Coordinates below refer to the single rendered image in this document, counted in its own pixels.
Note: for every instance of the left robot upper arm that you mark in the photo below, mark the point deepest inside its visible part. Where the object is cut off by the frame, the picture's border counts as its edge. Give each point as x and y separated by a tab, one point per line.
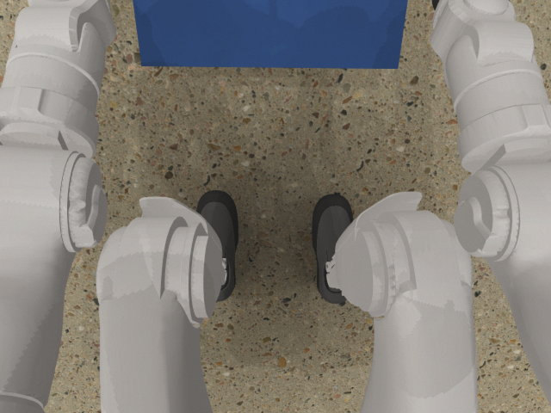
51	206

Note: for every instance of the right robot foot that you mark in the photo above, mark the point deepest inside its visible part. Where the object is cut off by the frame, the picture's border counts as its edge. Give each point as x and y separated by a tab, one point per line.
331	216

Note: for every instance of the carton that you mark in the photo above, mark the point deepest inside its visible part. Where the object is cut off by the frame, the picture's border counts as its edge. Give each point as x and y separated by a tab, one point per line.
353	34

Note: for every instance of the left robot forearm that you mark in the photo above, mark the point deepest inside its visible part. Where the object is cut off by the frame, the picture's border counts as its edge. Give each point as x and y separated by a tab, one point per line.
54	73

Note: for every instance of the right robot thigh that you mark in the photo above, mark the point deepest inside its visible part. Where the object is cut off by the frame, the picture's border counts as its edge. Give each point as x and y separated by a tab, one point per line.
403	266

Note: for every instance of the right robot upper arm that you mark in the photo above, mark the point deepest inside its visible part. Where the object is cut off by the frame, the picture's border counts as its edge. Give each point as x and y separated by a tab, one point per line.
504	216

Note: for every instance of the right robot forearm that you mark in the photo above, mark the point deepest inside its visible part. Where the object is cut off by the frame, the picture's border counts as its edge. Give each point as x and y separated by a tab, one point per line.
496	86

